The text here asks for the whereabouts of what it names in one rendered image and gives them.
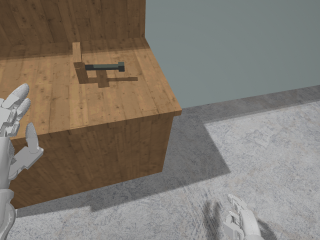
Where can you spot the right robot hand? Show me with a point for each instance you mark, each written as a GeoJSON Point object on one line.
{"type": "Point", "coordinates": [237, 227]}

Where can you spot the left robot forearm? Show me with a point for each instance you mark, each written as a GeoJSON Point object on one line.
{"type": "Point", "coordinates": [7, 212]}

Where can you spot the left robot hand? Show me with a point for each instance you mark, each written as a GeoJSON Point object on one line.
{"type": "Point", "coordinates": [12, 111]}

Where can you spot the counter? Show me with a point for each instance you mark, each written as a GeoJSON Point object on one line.
{"type": "Point", "coordinates": [96, 127]}

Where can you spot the tap lever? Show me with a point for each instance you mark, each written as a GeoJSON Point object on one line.
{"type": "Point", "coordinates": [95, 67]}

